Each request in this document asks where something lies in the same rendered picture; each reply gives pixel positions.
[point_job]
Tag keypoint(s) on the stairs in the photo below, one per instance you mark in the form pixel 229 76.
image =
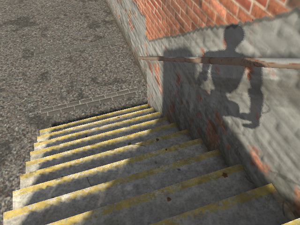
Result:
pixel 135 167

